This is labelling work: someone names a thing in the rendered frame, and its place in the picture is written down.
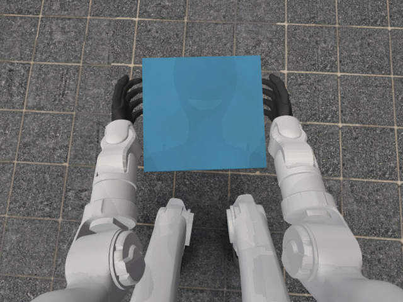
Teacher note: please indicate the carton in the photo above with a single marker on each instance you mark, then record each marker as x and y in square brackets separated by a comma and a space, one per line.
[203, 113]

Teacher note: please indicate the robot right thigh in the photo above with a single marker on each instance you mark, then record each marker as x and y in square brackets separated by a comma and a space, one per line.
[261, 276]

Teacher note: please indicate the robot right upper arm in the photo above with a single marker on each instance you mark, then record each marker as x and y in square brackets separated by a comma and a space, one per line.
[326, 259]

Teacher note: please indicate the robot thigh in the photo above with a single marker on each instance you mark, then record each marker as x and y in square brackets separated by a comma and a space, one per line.
[261, 276]
[160, 282]

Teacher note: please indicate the robot left hand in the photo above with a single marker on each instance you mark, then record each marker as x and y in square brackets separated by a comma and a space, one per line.
[122, 108]

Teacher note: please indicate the robot left upper arm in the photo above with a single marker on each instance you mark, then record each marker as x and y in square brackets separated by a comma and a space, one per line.
[101, 267]

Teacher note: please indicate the robot right forearm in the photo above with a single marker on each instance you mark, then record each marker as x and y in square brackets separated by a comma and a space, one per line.
[303, 192]

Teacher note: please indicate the robot right hand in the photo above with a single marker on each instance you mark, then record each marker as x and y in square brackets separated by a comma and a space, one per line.
[280, 104]

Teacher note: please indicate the robot left forearm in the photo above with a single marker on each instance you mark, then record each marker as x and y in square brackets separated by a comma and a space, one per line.
[112, 205]

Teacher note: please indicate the robot left thigh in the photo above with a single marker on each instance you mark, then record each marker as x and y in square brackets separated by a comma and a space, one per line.
[160, 282]

